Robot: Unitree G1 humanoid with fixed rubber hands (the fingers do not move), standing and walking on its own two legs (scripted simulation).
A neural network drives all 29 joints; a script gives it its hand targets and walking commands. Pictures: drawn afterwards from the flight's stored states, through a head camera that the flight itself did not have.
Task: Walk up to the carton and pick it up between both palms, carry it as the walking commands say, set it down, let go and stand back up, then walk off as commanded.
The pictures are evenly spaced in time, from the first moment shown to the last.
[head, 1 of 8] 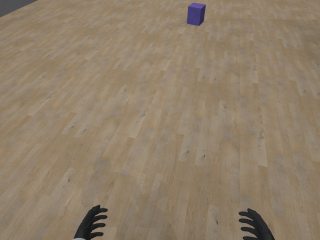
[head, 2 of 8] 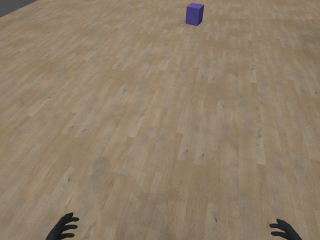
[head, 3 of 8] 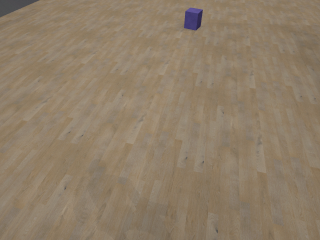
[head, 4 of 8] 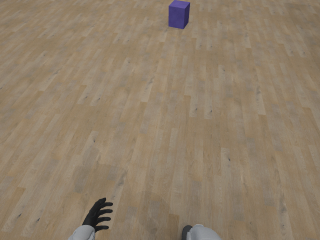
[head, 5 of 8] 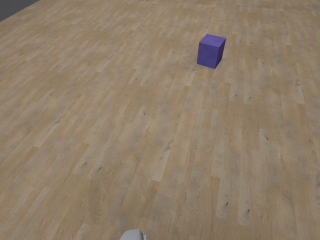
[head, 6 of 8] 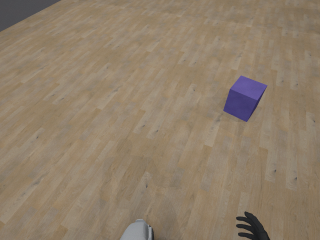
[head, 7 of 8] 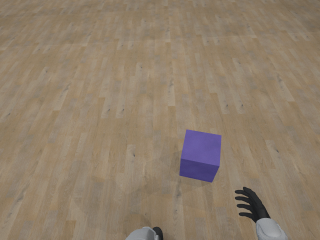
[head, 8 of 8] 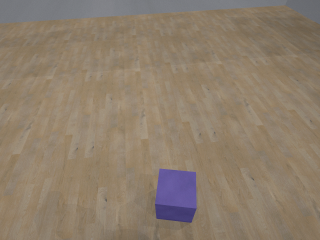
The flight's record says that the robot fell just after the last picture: no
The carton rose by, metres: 0.00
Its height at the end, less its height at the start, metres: +0.00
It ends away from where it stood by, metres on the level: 0.00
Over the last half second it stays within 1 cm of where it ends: yes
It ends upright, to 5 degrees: yes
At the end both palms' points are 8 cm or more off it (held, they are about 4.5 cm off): yes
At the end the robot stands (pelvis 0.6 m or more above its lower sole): yes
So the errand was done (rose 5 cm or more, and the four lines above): no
